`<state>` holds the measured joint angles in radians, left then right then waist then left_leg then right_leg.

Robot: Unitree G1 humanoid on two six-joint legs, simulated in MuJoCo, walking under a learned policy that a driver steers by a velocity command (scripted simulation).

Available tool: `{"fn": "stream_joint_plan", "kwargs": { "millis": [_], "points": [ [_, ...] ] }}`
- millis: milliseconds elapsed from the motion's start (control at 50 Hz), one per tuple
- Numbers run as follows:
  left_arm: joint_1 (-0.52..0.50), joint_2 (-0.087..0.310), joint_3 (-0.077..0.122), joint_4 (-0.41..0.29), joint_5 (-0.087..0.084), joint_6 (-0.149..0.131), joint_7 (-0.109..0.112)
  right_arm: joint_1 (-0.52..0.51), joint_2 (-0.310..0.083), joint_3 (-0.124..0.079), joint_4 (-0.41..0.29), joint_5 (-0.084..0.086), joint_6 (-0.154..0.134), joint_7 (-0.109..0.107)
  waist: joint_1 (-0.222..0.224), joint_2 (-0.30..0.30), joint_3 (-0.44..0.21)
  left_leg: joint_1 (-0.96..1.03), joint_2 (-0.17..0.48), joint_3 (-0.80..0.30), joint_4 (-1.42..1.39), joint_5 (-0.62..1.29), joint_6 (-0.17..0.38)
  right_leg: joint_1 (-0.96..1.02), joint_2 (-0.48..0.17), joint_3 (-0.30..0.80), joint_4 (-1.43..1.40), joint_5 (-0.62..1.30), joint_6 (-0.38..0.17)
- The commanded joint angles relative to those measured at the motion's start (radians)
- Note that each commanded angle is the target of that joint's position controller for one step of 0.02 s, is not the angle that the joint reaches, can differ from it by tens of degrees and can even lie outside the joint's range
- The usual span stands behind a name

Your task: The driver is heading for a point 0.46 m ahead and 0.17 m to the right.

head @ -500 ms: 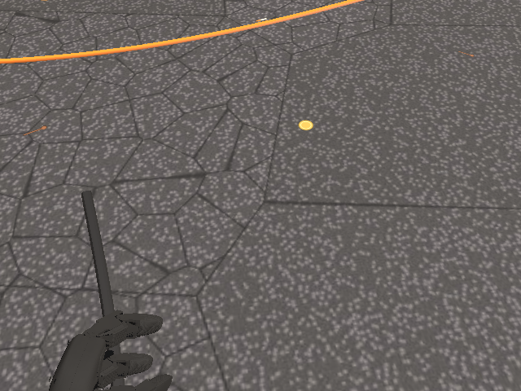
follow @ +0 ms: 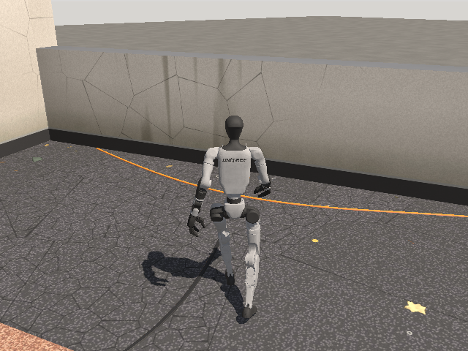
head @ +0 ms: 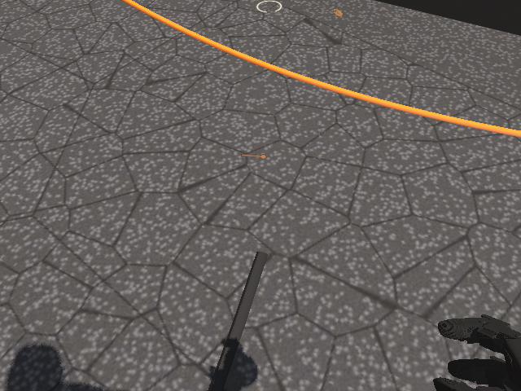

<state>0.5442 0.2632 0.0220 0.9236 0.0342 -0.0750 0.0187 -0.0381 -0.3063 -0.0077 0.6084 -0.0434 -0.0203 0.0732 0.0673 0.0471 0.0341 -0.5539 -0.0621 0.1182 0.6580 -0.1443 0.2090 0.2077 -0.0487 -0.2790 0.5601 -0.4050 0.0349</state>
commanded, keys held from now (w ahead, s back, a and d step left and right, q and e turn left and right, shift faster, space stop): w+e+shift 0.30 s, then shift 0.70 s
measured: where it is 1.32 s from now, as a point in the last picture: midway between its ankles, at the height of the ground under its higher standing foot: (312, 315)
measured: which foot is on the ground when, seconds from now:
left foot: down 0.00-0.44, up 0.46-0.88, down 0.90-1.00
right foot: down 0.00-0.00, up 0.02-0.42, down 0.44-1.00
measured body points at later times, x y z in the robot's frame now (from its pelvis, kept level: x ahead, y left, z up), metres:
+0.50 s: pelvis +0.45 -0.07 +0.01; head +0.49 -0.07 +0.46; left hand +0.64 +0.15 -0.11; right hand +0.42 -0.34 -0.12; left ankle +0.23 +0.08 -0.57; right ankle +0.57 -0.13 -0.70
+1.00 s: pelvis +0.65 -0.07 +0.03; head +0.67 -0.07 +0.48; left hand +0.83 +0.15 -0.10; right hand +0.72 -0.35 -0.08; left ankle +0.75 +0.03 -0.70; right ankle +0.57 -0.13 -0.70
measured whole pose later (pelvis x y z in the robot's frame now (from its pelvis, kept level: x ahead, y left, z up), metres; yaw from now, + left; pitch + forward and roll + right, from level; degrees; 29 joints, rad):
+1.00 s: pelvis +0.65 -0.07 +0.03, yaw -16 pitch +1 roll +0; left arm 0.15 0.25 0.02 0.91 0.01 -0.02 0.01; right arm 0.13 -0.23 -0.03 0.85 -0.02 -0.04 -0.02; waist 0.01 -0.02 0.01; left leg -0.39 0.01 -0.01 0.53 -0.16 -0.01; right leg -0.19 0.08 0.02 0.55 -0.37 -0.06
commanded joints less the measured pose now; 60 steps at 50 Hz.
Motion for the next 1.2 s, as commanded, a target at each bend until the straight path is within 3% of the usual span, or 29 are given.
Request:
{"fn": "stream_joint_plan", "kwargs": {
  "millis": [20, 40, 60, 80, 100, 140, 200, 260, 320, 360, 400, 420, 440, 460, 480, 500, 520, 540, 600, 680, 740, 840, 880, 900, 920, 940, 960, 1040, 1200],
  "points": [
    [-0.004, 0.074, 0.012, -0.178, -0.019, -0.006, -0.008, 0.423, -0.307, -0.106, 0.089, -0.022, 0.010, -0.057, -0.123, 0.209, -0.323, 1.028, 0.375, -0.671, -0.087, -0.028, 0.116, -0.850, 0.011, 0.158, 1.025, -0.136, -0.075],
    [-0.132, 0.171, 0.024, -0.214, -0.036, -0.018, -0.005, 0.460, -0.272, -0.112, 0.065, 0.003, 0.016, -0.066, -0.232, 0.065, -0.436, 1.033, 0.418, -0.851, -0.283, -0.213, 0.154, -0.965, 0.044, 0.341, 1.092, -0.024, -0.090],
    [-0.206, 0.165, 0.023, -0.217, -0.049, -0.023, -0.004, 0.418, -0.231, -0.104, 0.095, -0.002, 0.004, -0.079, -0.199, -0.008, -0.219, 0.853, 0.406, -0.730, -0.361, -0.245, 0.136, -1.029, 0.008, 0.343, 1.047, 0.059, -0.093],
    [-0.207, 0.145, 0.017, -0.198, -0.042, -0.021, -0.011, 0.381, -0.168, -0.088, 0.116, -0.001, -0.014, -0.080, -0.143, -0.087, -0.069, 0.646, 0.376, -0.619, -0.399, -0.195, 0.102, -0.985, -0.034, 0.345, 0.946, 0.101, -0.097],
    [-0.197, 0.122, 0.013, -0.175, -0.030, -0.005, -0.018, 0.345, -0.130, -0.077, 0.127, -0.005, -0.035, -0.078, -0.094, -0.123, -0.014, 0.502, 0.340, -0.520, -0.422, -0.138, 0.069, -0.911, -0.064, 0.365, 0.876, 0.114, -0.095],
    [-0.131, 0.086, 0.012, -0.126, -0.015, 0.042, -0.038, 0.329, -0.070, -0.057, 0.148, 0.007, -0.072, -0.075, -0.027, -0.101, 0.033, 0.340, 0.293, -0.355, -0.493, -0.087, 0.016, -0.798, -0.095, 0.384, 0.773, 0.133, -0.080],
    [-0.274, 0.057, 0.014, -0.155, -0.024, 0.060, -0.058, 0.364, -0.046, -0.052, 0.187, 0.023, -0.108, -0.056, -0.046, -0.054, 0.108, 0.335, 0.215, -0.135, -0.564, 0.136, -0.072, -0.890, -0.099, 0.347, 0.622, 0.271, -0.089],
    [-0.394, 0.031, 0.003, -0.194, -0.034, 0.043, -0.075, 0.365, -0.042, -0.047, 0.198, 0.027, -0.123, -0.054, -0.059, -0.022, 0.107, 0.372, 0.155, 0.052, -0.583, 0.380, -0.123, -0.872, -0.065, 0.244, 0.389, 0.483, -0.117],
    [-0.484, 0.013, -0.009, -0.222, -0.026, 0.030, -0.095, 0.415, -0.063, -0.041, 0.225, 0.040, -0.129, -0.073, -0.076, -0.038, 0.115, 0.459, 0.186, 0.113, -0.589, 0.690, -0.153, -0.775, -0.003, 0.149, 0.150, 0.630, -0.155],
    [-0.415, 0.029, -0.007, -0.191, 0.000, 0.021, -0.094, 0.447, -0.107, -0.043, 0.241, 0.046, -0.119, -0.099, -0.047, -0.005, 0.053, 0.575, 0.209, 0.117, -0.441, 1.078, -0.171, -0.661, 0.104, 0.088, 0.061, 0.618, -0.168],
    [-0.147, 0.091, 0.018, -0.100, 0.014, 0.020, -0.078, 0.411, -0.161, -0.054, 0.235, 0.035, -0.091, -0.119, 0.071, 0.043, -0.093, 0.580, 0.234, 0.094, -0.105, 1.207, -0.185, -0.377, 0.182, 0.123, 0.042, 0.525, -0.186],
    [0.018, 0.123, 0.034, -0.048, 0.020, 0.017, -0.063, 0.355, -0.172, -0.057, 0.224, 0.036, -0.080, -0.120, 0.159, 0.051, -0.146, 0.527, 0.226, 0.091, 0.149, 1.079, -0.184, -0.228, 0.140, 0.204, -0.039, 0.587, -0.218],
    [0.000, 0.210, 0.067, -0.084, -0.067, 0.023, -0.044, 0.327, -0.155, -0.051, 0.214, 0.051, -0.069, -0.107, 0.174, -0.085, -0.194, 0.388, 0.096, 0.048, 0.543, 0.320, -0.220, -0.057, -0.019, 0.378, -0.059, 0.810, -0.229],
    [-0.091, 0.283, 0.059, -0.119, -0.014, 0.005, -0.036, 0.537, -0.005, -0.011, 0.193, 0.035, -0.085, -0.079, -0.013, -0.353, -0.386, 0.000, -0.021, -0.122, 0.945, -0.528, -0.262, 0.305, -0.261, 0.754, 0.114, 1.379, -0.412],
    [-0.076, 0.229, 0.065, -0.128, 0.005, -0.001, -0.043, 0.549, -0.079, -0.017, 0.224, 0.078, -0.105, -0.062, 0.059, -0.133, -0.584, -0.012, -0.030, -0.348, 0.996, -0.485, -0.227, 0.310, -0.329, 0.888, -0.004, 1.242, -0.501],
    [-0.168, 0.220, 0.067, -0.154, -0.017, -0.001, -0.049, 0.447, -0.120, -0.031, 0.188, 0.102, -0.104, -0.063, 0.028, -0.037, -0.423, -0.022, 0.034, -0.303, 0.896, -0.426, -0.211, 0.126, -0.295, 0.803, -0.098, 1.005, -0.461],
    [-0.284, 0.182, 0.056, -0.162, -0.048, -0.004, -0.055, 0.366, -0.108, -0.033, 0.159, 0.093, -0.096, -0.074, -0.037, 0.060, -0.212, -0.048, 0.085, -0.231, 0.791, -0.361, -0.214, -0.120, -0.252, 0.724, -0.183, 0.818, -0.406],
    [-0.335, 0.128, 0.036, -0.173, -0.050, -0.010, -0.053, 0.316, -0.115, -0.042, 0.170, 0.077, -0.080, -0.088, -0.054, 0.088, -0.097, -0.002, 0.110, -0.206, 0.743, -0.329, -0.221, -0.316, -0.219, 0.651, -0.232, 0.855, -0.372],
    [-0.365, 0.111, 0.031, -0.159, -0.028, -0.024, -0.055, 0.385, -0.061, -0.043, 0.178, 0.056, -0.029, -0.106, -0.116, -0.023, -0.060, 0.142, 0.154, -0.196, 0.575, -0.243, -0.250, -0.545, -0.130, 0.475, -0.293, 0.965, -0.329],
    [-0.365, 0.119, 0.034, -0.135, -0.026, -0.008, -0.027, 0.322, -0.037, -0.042, 0.165, 0.045, -0.021, -0.122, -0.105, -0.091, -0.141, 0.089, 0.148, -0.170, 0.321, -0.062, -0.280, -0.441, -0.067, 0.351, -0.255, 1.095, -0.275],
    [-0.357, 0.117, 0.033, -0.117, -0.034, 0.022, -0.011, 0.223, -0.029, -0.040, 0.152, 0.049, -0.021, -0.119, -0.059, -0.108, -0.161, 0.087, 0.140, -0.160, 0.131, 0.070, -0.284, -0.362, -0.054, 0.328, -0.235, 1.007, -0.223],
    [-0.362, 0.099, 0.026, -0.078, -0.022, 0.045, -0.009, 0.143, -0.047, -0.046, 0.145, 0.046, -0.029, -0.103, -0.032, -0.135, -0.122, 0.117, 0.126, -0.167, -0.052, 0.052, -0.259, -0.311, -0.106, 0.393, -0.175, 0.857, -0.232],
    [-0.384, 0.089, 0.021, -0.070, -0.034, 0.049, -0.008, 0.182, -0.050, -0.049, 0.163, 0.034, -0.042, -0.094, -0.074, -0.118, -0.115, 0.218, 0.109, -0.152, -0.210, 0.154, -0.216, -0.335, -0.091, 0.403, -0.099, 0.783, -0.204],
    [-0.349, 0.086, 0.019, -0.062, -0.031, 0.041, -0.009, 0.202, -0.084, -0.057, 0.174, 0.023, -0.050, -0.095, -0.072, -0.076, -0.128, 0.324, 0.146, -0.198, -0.244, 0.429, -0.183, -0.375, -0.048, 0.399, -0.060, 0.681, -0.164],
    [-0.257, 0.082, 0.022, -0.053, -0.013, 0.028, -0.014, 0.191, -0.139, -0.067, 0.175, 0.014, -0.050, -0.100, 0.000, 0.026, -0.162, 0.455, 0.231, -0.272, -0.166, 0.751, -0.117, -0.461, 0.024, 0.381, -0.028, 0.470, -0.120],
    [-0.218, 0.065, 0.018, -0.028, -0.015, 0.025, -0.011, 0.203, -0.078, -0.056, 0.188, 0.012, -0.042, -0.100, -0.009, 0.098, -0.231, 0.540, 0.290, -0.322, -0.127, 0.795, -0.021, -0.515, 0.052, 0.364, 0.004, 0.280, -0.067],
    [-0.263, 0.074, 0.018, -0.028, -0.020, 0.035, -0.010, 0.210, -0.029, -0.048, 0.198, 0.022, -0.033, -0.098, -0.040, 0.098, -0.245, 0.534, 0.307, -0.357, -0.137, 0.702, 0.007, -0.515, 0.051, 0.358, 0.002, 0.195, -0.046],
    [-0.330, 0.101, 0.029, -0.012, -0.028, 0.101, 0.000, 0.120, -0.054, -0.059, 0.198, 0.038, -0.020, -0.089, -0.041, 0.008, -0.143, 0.358, 0.194, -0.263, -0.158, 0.339, -0.087, -0.439, 0.046, 0.358, -0.099, 0.233, -0.084],
    [-0.336, 0.078, 0.030, 0.040, -0.031, 0.088, 0.003, 0.100, -0.034, -0.066, 0.261, 0.042, -0.007, -0.103, -0.055, -0.038, -0.124, 0.417, 0.141, -0.211, -0.143, 0.328, -0.110, -0.436, 0.018, 0.371, -0.112, 0.375, -0.097]
  ]
}}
